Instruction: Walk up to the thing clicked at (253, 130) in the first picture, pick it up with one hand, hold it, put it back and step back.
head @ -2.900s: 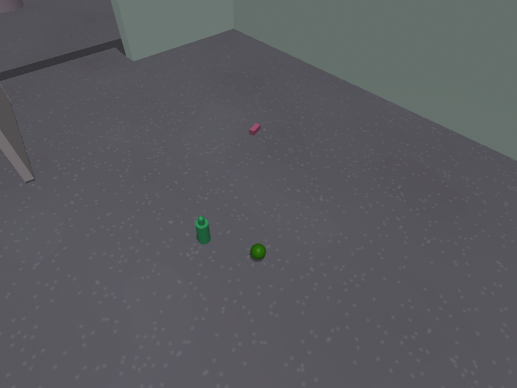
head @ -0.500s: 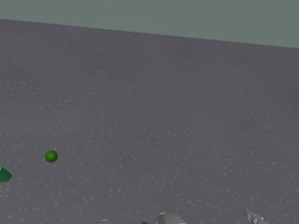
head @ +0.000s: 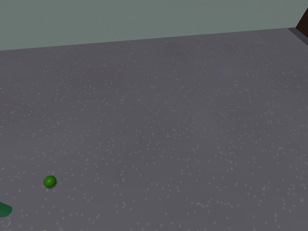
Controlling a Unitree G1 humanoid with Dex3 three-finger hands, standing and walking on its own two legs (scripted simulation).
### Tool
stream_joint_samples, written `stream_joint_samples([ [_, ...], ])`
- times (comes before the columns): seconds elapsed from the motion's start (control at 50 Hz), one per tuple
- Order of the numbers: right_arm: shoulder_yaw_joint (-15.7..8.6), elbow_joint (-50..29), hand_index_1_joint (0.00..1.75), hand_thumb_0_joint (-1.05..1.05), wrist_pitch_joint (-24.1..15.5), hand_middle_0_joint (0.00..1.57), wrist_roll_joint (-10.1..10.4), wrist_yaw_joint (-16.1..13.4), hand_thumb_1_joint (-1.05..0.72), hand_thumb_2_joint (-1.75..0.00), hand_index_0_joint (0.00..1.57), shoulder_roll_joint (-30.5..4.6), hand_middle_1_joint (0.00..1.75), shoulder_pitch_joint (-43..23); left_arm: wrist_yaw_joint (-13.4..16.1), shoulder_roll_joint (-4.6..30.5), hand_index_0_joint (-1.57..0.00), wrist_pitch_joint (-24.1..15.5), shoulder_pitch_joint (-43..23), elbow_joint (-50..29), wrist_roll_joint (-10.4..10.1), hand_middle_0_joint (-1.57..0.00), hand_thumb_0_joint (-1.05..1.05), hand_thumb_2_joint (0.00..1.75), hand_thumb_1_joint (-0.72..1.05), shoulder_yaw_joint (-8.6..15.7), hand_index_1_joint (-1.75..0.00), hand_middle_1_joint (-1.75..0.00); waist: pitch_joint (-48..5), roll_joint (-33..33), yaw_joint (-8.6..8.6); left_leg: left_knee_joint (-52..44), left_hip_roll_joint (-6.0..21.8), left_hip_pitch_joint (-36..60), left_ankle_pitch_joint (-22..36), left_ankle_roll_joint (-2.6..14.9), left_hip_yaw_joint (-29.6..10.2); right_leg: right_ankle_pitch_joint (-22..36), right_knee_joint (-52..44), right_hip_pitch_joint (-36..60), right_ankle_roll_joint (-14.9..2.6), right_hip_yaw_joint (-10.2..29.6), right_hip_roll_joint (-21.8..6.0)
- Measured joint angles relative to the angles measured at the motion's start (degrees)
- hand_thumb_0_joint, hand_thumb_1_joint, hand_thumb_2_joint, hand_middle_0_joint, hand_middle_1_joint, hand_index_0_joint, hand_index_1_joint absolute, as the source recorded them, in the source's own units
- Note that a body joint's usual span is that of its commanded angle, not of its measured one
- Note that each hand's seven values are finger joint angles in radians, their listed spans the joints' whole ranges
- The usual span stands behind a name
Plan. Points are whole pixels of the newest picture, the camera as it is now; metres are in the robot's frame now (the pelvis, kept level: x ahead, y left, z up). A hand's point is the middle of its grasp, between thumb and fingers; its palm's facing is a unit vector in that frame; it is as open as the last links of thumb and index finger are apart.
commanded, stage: walk up
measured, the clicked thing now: out of the picture +0.99 +1.43 -0.74
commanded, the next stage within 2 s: stand in 0.52 s
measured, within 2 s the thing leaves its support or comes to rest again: neither
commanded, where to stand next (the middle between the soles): +0.05 +0.01 m, yaw +0 degrees
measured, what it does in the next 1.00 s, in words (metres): stands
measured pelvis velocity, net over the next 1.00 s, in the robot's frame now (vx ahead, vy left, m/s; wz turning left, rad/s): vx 0.00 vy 0.01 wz -0.02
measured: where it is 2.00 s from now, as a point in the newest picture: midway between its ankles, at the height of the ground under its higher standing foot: outside the picture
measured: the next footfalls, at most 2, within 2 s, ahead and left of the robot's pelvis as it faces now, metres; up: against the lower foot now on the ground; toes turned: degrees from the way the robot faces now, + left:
none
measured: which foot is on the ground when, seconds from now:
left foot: down 0.00-1.00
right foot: down 0.00-1.00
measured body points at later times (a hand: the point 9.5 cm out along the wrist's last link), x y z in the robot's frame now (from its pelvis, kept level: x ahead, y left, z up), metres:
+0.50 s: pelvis -0.01 +0.00 +0.02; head +0.01 -0.01 +0.47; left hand +0.09 +0.30 -0.10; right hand +0.06 -0.31 -0.11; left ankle +0.02 +0.14 -0.72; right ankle +0.01 -0.13 -0.72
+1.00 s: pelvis +0.00 +0.01 +0.03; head +0.00 +0.01 +0.48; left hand +0.09 +0.31 -0.11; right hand +0.07 -0.30 -0.10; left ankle +0.02 +0.14 -0.72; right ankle +0.01 -0.13 -0.72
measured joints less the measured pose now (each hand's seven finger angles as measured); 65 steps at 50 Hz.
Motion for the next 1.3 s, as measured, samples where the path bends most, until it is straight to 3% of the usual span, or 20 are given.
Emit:
stream_joint_samples([
  [0.02,0.2,0.5,0.3,0.0,0.0,0.21,0.0,0.2,-0.9,-0.9,0.21,0.1,0.3,0.0,0.0,-0.1,-0.2,-0.2,-0.6,0.4,0.0,-0.2,0.0,0.9,0.9,-0.2,-0.3,-0.3,-0.4,0.2,-0.16,0.4,0.7,0.0,-0.3,-0.05,-0.2,0.0,-1.7,0.9,-0.43,-0.8,0.3],
  [0.08,0.6,2.3,0.3,0.01,0.5,0.21,0.2,0.3,-0.9,-0.9,0.21,0.0,0.3,-0.5,-0.3,-0.5,-0.2,-1.0,-1.6,2.1,0.4,-0.2,0.0,0.9,0.9,-0.6,-0.3,-0.3,-1.5,0.6,-0.65,0.4,2.3,0.7,-0.6,-0.59,-0.3,2.7,-4.7,2.6,0.69,-1.2,1.6],
  [0.26,0.1,6.2,0.3,0.0,0.2,0.21,0.3,0.4,-0.9,-0.9,0.21,-1.7,0.3,-2.9,-1.2,-1.7,-0.2,-0.9,-4.5,7.0,0.6,-0.2,0.0,0.9,0.9,-1.5,-0.3,-0.3,-2.9,0.8,-1.33,-4.9,2.1,3.3,2.4,-0.45,1.2,5.6,-9.1,4.2,1.11,0.2,1.3],
  [0.56,-0.1,11.5,0.3,0.0,0.3,0.21,0.2,0.5,-0.91,-0.9,0.2,-1.3,0.3,-4.9,-1.4,-2.1,-0.2,-0.2,-5.3,14.0,0.7,-0.2,0.0,0.9,0.9,-1.6,-0.3,-0.3,-2.2,2.1,-1.27,-13.3,1.8,6.9,6.6,-0.54,2.2,9.8,-16.7,7.2,1.54,1.1,0.9],
  [0.86,-0.1,14.3,0.3,0.0,-0.2,0.21,0.0,0.0,-0.91,-0.9,0.21,-0.1,0.3,-6.1,-1.5,-2.1,-0.2,0.1,-7.4,15.0,0.6,-0.2,0.0,0.9,0.9,-1.9,-0.3,-0.3,-2.9,0.2,-1.35,-18.1,0.8,9.3,9.2,-0.18,1.5,11.9,-21.4,10.0,2.04,0.3,-0.3],
  [1.3,-0.4,14.8,0.3,0.0,0.1,0.21,0.0,0.3,-0.91,-0.9,0.21,-0.1,0.3,-5.9,-1.5,-1.7,-0.2,0.3,-4.8,15.2,0.8,-0.2,0.0,0.9,0.9,-2.0,-0.3,-0.3,-2.7,0.6,-0.79,-18.6,0.3,8.8,9.6,0.22,0.9,12.4,-22.7,10.1,2.4,-0.3,-0.9],
])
